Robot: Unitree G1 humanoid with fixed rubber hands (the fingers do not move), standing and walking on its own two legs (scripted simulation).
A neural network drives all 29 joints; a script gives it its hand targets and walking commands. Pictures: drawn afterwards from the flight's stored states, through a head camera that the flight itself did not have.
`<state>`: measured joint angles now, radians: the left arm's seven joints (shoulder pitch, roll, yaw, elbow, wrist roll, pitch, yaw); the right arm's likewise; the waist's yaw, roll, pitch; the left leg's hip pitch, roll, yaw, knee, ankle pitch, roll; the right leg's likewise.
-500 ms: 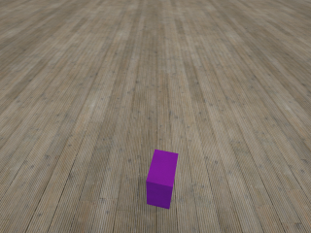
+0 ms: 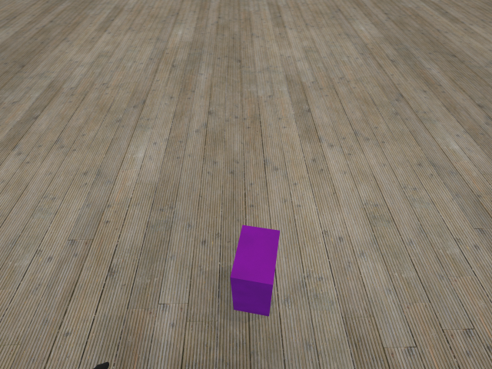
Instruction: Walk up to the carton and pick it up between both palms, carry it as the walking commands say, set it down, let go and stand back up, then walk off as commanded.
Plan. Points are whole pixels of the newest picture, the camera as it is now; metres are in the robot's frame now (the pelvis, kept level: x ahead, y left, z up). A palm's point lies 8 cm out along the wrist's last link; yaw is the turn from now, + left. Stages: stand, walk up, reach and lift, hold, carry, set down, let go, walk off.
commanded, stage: walk off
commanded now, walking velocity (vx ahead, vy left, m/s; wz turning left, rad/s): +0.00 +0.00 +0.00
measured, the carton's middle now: (256, 271) +0.58 -0.01 -0.62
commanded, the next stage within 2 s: stand in 1.24 s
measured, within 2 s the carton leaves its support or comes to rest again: neither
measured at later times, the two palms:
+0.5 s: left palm out of the picture +0.02 +0.24 -0.12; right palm out of the picture +0.06 -0.29 -0.14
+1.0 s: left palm out of the picture +0.02 +0.11 -0.15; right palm out of the picture -0.01 -0.35 -0.13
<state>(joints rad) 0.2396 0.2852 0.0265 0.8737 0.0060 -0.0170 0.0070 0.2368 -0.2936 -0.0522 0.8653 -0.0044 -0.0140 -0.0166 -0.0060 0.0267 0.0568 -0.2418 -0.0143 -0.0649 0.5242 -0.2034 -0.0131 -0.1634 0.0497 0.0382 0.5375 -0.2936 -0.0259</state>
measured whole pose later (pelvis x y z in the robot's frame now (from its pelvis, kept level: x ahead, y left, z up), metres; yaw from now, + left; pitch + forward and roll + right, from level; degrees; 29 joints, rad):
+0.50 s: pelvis +0.00 -0.03 +0.00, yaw -2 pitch -1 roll +1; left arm 0.30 0.28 0.02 0.99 0.03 0.05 0.00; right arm 0.17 -0.23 -0.04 1.00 -0.03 0.04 -0.04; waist 0.00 0.01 0.04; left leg -0.31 0.03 -0.05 0.53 -0.21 -0.06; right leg -0.25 0.02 0.00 0.61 -0.35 -0.02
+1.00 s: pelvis -0.02 -0.11 +0.00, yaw -1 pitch +0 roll -2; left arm 0.26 0.20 0.03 0.98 0.06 0.07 0.00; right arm 0.22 -0.15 -0.02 1.07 -0.02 0.04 -0.09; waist -0.02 -0.03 0.02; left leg -0.21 0.06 0.06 0.56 -0.34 0.02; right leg -0.49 0.09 0.04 1.10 -0.43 0.02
